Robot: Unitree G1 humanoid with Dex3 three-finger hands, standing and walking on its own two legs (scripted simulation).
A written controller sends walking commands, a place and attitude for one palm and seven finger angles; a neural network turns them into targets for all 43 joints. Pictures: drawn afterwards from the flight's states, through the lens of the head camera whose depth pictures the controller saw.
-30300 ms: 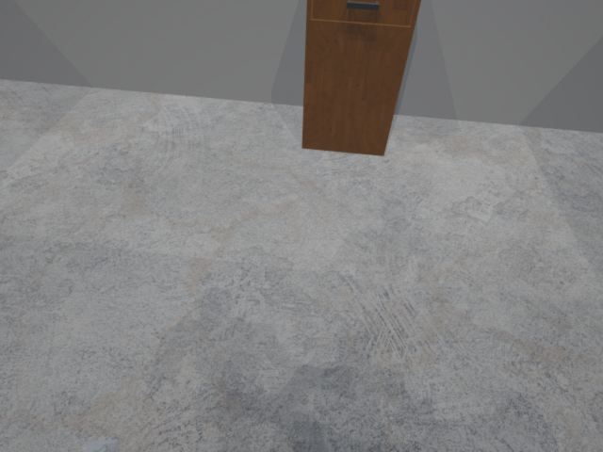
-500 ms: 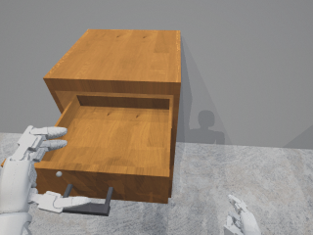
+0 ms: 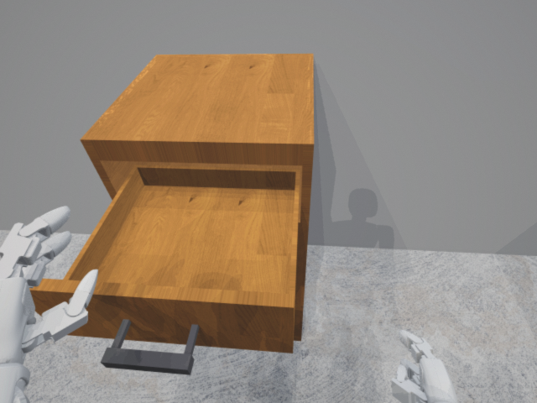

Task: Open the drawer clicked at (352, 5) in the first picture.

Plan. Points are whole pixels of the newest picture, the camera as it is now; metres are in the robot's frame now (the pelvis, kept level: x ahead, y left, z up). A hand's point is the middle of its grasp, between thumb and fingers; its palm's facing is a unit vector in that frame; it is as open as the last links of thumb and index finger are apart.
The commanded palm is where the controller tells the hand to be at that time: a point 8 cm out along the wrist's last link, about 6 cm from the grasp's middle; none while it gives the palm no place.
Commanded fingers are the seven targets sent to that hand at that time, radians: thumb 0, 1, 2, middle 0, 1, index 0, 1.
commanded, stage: draw the hand back to the body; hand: left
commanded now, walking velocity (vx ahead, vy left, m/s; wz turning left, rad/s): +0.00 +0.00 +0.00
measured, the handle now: (153, 345) +0.20 +0.21 -0.01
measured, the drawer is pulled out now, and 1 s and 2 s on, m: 0.30 0.30 0.30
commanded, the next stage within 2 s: step back with the hand held close in 0.24 s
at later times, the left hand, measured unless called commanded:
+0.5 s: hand (65, 293) +0.18 +0.24 +0.17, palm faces +0.37 -0.81 -0.46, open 7.4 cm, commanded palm +0.12 +0.28 +0.18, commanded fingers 0.00 0.90 0.90 -0.20 -0.30 -0.20 -0.30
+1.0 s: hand (34, 344) +0.13 +0.25 +0.16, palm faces +0.32 -0.81 -0.49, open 7.4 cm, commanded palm +0.07 +0.30 +0.18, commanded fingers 0.00 0.90 0.90 -0.20 -0.30 -0.20 -0.30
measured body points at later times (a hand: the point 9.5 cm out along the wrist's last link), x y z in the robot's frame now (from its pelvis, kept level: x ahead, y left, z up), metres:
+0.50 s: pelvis -0.01 +0.00 +0.00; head -0.01 -0.02 +0.45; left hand +0.15 +0.28 +0.20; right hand +0.17 -0.23 -0.09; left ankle +0.00 +0.09 -0.74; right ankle -0.04 -0.07 -0.74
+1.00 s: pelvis -0.07 +0.02 -0.01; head -0.04 +0.02 +0.44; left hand +0.11 +0.30 +0.18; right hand +0.11 -0.21 -0.09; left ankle +0.00 +0.09 -0.74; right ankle -0.04 -0.07 -0.74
